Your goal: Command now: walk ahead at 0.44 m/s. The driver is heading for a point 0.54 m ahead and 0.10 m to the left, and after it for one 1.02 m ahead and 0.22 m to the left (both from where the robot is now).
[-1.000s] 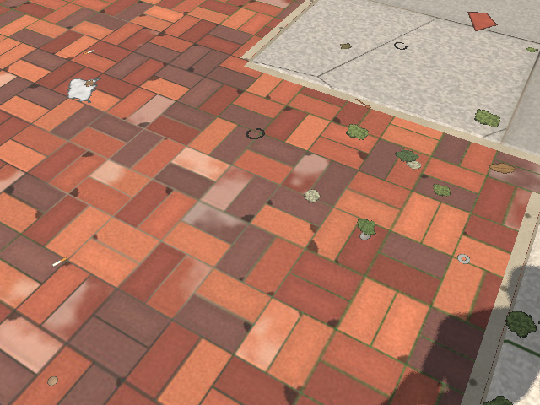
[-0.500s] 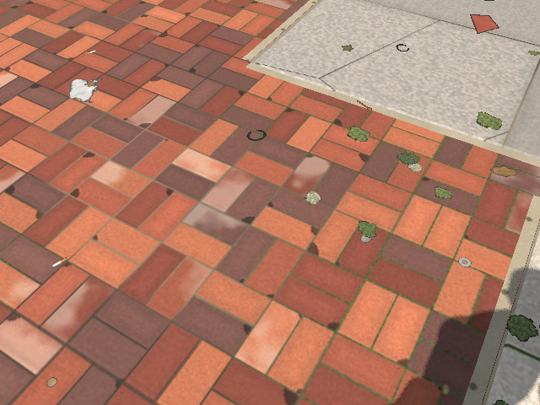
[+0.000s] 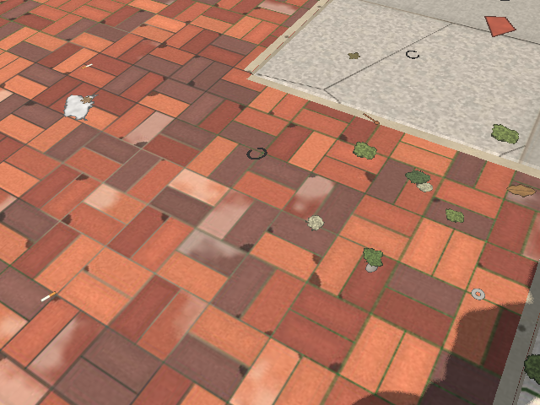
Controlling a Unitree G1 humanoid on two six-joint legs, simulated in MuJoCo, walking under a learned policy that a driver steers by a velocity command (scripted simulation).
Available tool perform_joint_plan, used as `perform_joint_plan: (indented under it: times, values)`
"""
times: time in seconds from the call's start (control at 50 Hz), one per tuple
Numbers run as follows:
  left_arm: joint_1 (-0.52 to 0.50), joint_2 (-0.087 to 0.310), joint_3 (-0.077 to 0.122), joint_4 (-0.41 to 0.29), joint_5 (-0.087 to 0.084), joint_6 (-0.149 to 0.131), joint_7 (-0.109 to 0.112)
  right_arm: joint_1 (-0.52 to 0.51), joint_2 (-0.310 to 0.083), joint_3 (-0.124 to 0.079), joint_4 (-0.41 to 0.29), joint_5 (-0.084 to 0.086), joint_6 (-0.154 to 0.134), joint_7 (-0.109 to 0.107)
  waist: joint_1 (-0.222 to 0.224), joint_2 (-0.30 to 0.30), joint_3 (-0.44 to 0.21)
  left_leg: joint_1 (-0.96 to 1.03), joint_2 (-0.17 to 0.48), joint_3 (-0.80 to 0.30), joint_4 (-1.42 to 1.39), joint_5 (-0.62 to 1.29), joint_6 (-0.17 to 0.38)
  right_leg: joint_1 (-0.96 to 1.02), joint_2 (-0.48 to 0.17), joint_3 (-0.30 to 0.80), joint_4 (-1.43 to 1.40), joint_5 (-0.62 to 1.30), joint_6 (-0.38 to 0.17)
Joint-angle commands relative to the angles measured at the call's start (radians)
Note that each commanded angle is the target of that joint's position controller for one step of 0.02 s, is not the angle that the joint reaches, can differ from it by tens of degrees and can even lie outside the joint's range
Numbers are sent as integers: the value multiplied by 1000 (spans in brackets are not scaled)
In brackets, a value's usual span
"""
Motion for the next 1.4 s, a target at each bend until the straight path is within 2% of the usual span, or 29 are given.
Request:
perform_joint_plan:
  times: [0.02, 0.1, 0.16, 0.2, 0.24, 0.26, 0.28, 0.3, 0.32, 0.34, 0.4, 0.48, 0.68, 0.74, 0.78, 0.8, 0.82, 0.84, 0.86, 0.88, 0.92, 1.04, 1.22, 1.28, 1.32, 1.34, 1.36, 1.38, 1.4]
  values:
    - [101, 84, 2, 3, -5, -20, 6, -61, -19, -4, -66, 1, 4, 9, -12, -96, 124, -267, 15, 20, -20, 73, -22, 96, -253, 200, -151, 457, -101]
    - [99, 91, -8, 2, -3, -24, 7, -267, 7, 17, -152, 13, 10, 10, 10, -120, 164, -163, -22, 83, -297, 175, -23, 1, -211, 111, -167, 582, -95]
    - [105, 123, -4, 11, -4, -30, 11, -292, -21, 15, -176, 18, 12, 3, -1, -140, 149, -19, -56, 112, -423, 203, 21, 17, -240, 92, -141, 766, -90]
    - [78, 149, 3, 9, -3, -34, 13, -186, -62, -2, -152, 19, 4, -11, -60, -138, 78, 112, -97, 111, -443, 172, 64, 76, -252, 68, 5, 1019, -73]
    - [47, 170, 10, 3, -5, -24, 13, 91, -107, -31, -60, 14, -9, -25, -179, -112, -63, 407, -106, 89, -537, 185, 102, 36, -222, 37, 351, 984, -50]
    - [64, 135, 2, -15, -8, -20, 6, 231, -179, -53, -31, -11, -14, -34, -213, -33, -155, 618, 81, -117, -563, 7, 139, -142, -173, 11, 637, 648, -44]
    - [186, 8, -14, -29, -34, -13, -8, 237, -251, -67, -42, -27, -12, -26, -121, 178, -251, 810, 377, -658, -689, -94, 286, -469, 18, 9, 1038, -202, -11]
    - [101, 106, 11, -41, -17, -7, -10, 146, -224, -64, -49, 17, -3, -16, -116, 68, -206, 719, 344, -762, -814, -252, 289, -563, -11, 130, 1114, -154, -31]
    - [-8, 126, 18, -82, -9, -9, -12, 32, -158, -45, -70, 27, -7, -15, -76, 33, -45, 568, 320, -596, -838, -262, 250, -610, -70, 122, 1076, -52, -38]
    - [-59, 118, 19, -93, -3, -14, -14, -12, -98, -29, -72, 24, -18, -11, -56, -30, 25, 443, 277, -487, -868, -127, 220, -575, -103, 118, 1017, 8, -39]
    - [-26, 59, 18, -83, 20, 17, -26, 29, -31, -1, -31, 18, -44, -25, 18, -17, 46, 292, 186, -271, -890, 147, 160, -443, -143, 113, 888, 28, -13]
    - [-162, 68, 20, -139, 22, 45, -37, 117, -80, -3, -8, 21, -58, -29, 15, 6, 89, 298, 154, -173, -931, 240, 155, -549, -168, 65, 754, 109, 24]
    - [-528, 75, 7, -270, 0, 35, -45, 302, -78, 12, 29, 17, -52, -37, -88, 38, 121, 539, 146, -88, -876, 560, 119, -599, -108, -24, 310, 286, 26]
    - [-504, 101, 16, -283, -1, 19, -40, 271, -106, 5, 25, 7, -46, -46, -48, 47, 105, 605, 174, -110, -771, 767, 121, -529, -74, -15, 245, 178, -5]
    - [-298, 137, 36, -222, 0, 2, -24, 227, -129, -1, 15, 9, -44, -44, 44, 46, 1, 571, 143, -97, -554, 935, 94, -260, -17, -30, 166, 148, -36]
    - [-125, 179, 54, -175, 18, -10, -12, 206, -120, 2, 2, 21, -44, -40, 115, 21, -97, 428, 102, -75, -351, 779, 76, 1, -78, 26, 133, 195, -64]
    - [23, 285, 80, -165, 49, -16, 1, 235, -43, 21, -41, 51, -46, -33, 135, -119, -258, 159, 8, -24, -20, 344, 44, 298, -368, 355, 113, 89, -126]
    - [4, 308, 90, -164, 31, 2, -12, 328, -32, 13, -34, 72, -37, -36, 84, -255, -363, -55, -115, -39, 240, -232, 31, 398, -532, 713, -7, 65, -220]
    - [-113, 232, 74, -191, 13, 12, -18, 247, -105, -8, -38, 46, -24, -42, 48, -96, -216, -119, -32, -99, 287, -149, 41, 255, -480, 601, -32, -26, -185]
    - [-200, 162, 54, -205, 7, 6, -20, 162, -84, -8, -60, 36, -25, -36, 33, -52, -78, -128, 2, -99, 249, -70, 38, 96, -438, 458, -76, -8, -154]
    - [-222, 105, 37, -185, 6, -8, -12, 128, -50, -12, -73, 13, -7, -24, -13, -70, 27, -73, 52, -98, 163, -9, 31, -79, -356, 262, -130, 116, -87]
    - [-120, 125, 39, -147, -3, -40, -2, 21, -18, -15, -136, 2, 43, 9, -45, -91, 62, -172, 75, -55, 89, 142, 4, -98, -314, 28, -170, 326, -62]
    - [-1, 173, 42, -116, 0, -28, 13, -277, -31, 5, -265, 0, 36, 38, 15, -94, 114, -138, 24, 86, -364, 250, 35, 70, -325, -159, -128, 575, -46]
    - [-8, 207, 51, -116, 4, -9, 23, -230, -59, -9, -265, -5, 38, 32, -21, -126, 65, -34, -54, 135, -401, 109, 90, 156, -337, -206, 35, 958, -35]
    - [-21, 239, 61, -127, 6, 12, 21, -71, -96, -29, -223, -6, 31, 22, -85, -134, -31, 142, -123, 142, -449, 25, 135, 153, -340, -215, 309, 1050, -33]
    - [-36, 244, 62, -142, 2, 19, 14, 71, -134, -49, -179, -14, 22, 11, -153, -86, -108, 352, -130, 98, -542, 55, 168, 42, -321, -228, 548, 888, -6]
    - [-27, 175, 47, -189, -11, 19, 6, 152, -240, -81, -171, -27, 18, -4, -162, 58, -208, 632, 115, -244, -576, -58, 251, -275, -252, -225, 882, 366, 36]
    - [-67, 156, 48, -268, -14, 8, -11, 113, -318, -95, -197, -1, 29, -4, -108, 178, -258, 774, 314, -786, -741, -9, 380, -612, -29, -63, 1164, -266, 86]
    - [-195, 194, 52, -296, -6, -3, -17, 111, -293, -88, -192, 13, 41, -11, -128, 20, -159, 718, 291, -676, -780, 39, 347, -725, -94, 77, 1156, -168, 75]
